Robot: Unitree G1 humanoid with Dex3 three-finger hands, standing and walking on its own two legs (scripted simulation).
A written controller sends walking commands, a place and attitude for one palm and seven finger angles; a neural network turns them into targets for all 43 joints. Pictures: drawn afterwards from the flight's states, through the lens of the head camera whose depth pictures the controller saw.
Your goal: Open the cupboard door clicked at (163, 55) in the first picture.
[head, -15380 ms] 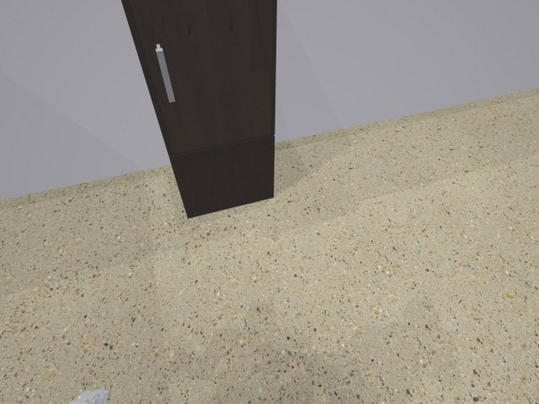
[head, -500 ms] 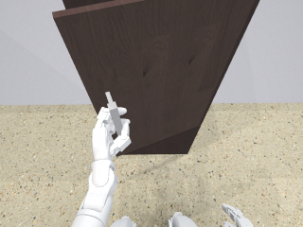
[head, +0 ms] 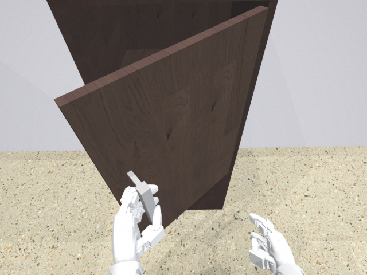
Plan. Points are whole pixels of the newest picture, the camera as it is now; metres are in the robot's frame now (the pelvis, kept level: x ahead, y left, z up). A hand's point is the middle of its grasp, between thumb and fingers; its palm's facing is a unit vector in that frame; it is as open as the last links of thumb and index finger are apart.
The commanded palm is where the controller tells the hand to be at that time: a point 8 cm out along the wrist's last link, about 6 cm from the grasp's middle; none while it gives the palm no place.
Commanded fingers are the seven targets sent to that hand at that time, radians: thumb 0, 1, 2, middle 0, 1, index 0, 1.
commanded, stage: open thumb and fingers to let go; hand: left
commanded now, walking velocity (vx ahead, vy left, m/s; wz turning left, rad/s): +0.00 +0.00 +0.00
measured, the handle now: (144, 199) +0.28 +0.08 +0.04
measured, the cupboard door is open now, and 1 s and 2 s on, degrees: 41 37 37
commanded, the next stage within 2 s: slide the hand sideways off the handle in 0.88 s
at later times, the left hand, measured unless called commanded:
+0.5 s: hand (151, 222) +0.24 +0.06 +0.03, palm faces +0.40 -0.92 -0.04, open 11.2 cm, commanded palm +0.19 +0.11 +0.03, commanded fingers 0.00 -0.50 0.30 -0.29 -1.15 -0.29 -1.15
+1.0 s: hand (150, 225) +0.23 +0.06 +0.03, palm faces +0.30 -0.95 -0.02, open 15.6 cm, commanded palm +0.19 +0.11 +0.03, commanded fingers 0.00 -0.50 0.30 -0.15 -0.30 -0.15 -0.30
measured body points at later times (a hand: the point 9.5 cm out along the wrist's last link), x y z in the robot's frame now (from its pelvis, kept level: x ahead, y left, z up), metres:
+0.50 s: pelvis -0.04 -0.03 -0.02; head +0.03 -0.07 +0.42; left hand +0.21 +0.11 +0.03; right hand +0.14 -0.24 -0.14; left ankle -0.03 +0.17 -0.67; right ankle -0.01 -0.03 -0.68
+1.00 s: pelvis -0.06 +0.01 -0.02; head -0.01 -0.03 +0.43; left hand +0.21 +0.11 +0.04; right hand +0.13 -0.21 -0.12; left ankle -0.03 +0.17 -0.67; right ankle -0.01 -0.03 -0.68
